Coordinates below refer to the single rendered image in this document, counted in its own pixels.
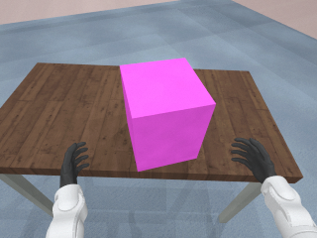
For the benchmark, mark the carton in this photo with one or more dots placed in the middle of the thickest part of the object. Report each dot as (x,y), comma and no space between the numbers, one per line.
(168,111)

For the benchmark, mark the table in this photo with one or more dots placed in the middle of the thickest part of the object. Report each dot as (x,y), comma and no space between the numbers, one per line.
(59,104)

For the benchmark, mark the robot left hand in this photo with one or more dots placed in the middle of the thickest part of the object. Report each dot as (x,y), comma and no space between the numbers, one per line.
(69,169)

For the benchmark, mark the robot right hand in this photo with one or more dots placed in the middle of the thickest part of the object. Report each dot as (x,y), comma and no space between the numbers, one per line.
(257,158)

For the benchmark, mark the left robot forearm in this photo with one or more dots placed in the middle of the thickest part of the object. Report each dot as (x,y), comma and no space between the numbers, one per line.
(69,213)

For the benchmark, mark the right robot forearm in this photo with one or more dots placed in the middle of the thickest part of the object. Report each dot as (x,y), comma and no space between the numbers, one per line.
(291,218)

